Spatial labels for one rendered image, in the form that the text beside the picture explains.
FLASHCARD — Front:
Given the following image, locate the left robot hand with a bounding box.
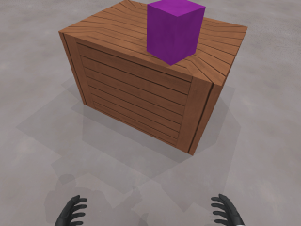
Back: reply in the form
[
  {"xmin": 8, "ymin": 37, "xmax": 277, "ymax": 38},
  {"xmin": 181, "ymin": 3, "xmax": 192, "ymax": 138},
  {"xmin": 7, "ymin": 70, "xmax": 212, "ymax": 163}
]
[{"xmin": 55, "ymin": 195, "xmax": 87, "ymax": 226}]

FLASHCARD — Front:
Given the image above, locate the carton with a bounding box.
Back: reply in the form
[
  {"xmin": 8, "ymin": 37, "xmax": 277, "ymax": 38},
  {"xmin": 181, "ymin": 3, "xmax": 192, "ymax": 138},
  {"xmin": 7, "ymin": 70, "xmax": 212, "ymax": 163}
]
[{"xmin": 147, "ymin": 0, "xmax": 206, "ymax": 66}]

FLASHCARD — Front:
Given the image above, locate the pedestal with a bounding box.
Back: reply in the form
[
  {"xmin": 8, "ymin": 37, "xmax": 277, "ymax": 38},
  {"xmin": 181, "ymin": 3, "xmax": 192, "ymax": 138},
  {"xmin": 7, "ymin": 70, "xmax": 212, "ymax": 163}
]
[{"xmin": 58, "ymin": 0, "xmax": 248, "ymax": 156}]

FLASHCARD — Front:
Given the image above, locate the right robot hand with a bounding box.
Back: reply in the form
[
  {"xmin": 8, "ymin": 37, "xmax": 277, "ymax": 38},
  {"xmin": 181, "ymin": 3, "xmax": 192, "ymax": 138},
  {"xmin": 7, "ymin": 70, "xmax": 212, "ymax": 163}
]
[{"xmin": 211, "ymin": 193, "xmax": 245, "ymax": 226}]

